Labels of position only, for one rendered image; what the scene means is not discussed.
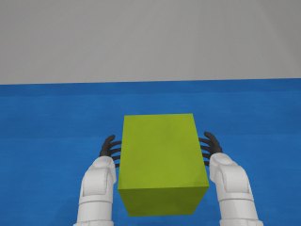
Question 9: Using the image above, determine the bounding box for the carton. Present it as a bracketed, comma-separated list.
[118, 113, 210, 217]

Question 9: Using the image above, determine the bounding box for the robot left hand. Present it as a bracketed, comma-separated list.
[99, 135, 122, 168]

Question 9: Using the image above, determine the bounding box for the robot right hand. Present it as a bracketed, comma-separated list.
[198, 131, 223, 167]

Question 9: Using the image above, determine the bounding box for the robot left forearm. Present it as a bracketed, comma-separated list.
[72, 155, 117, 226]

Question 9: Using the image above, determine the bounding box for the robot right forearm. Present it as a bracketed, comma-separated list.
[209, 153, 263, 226]

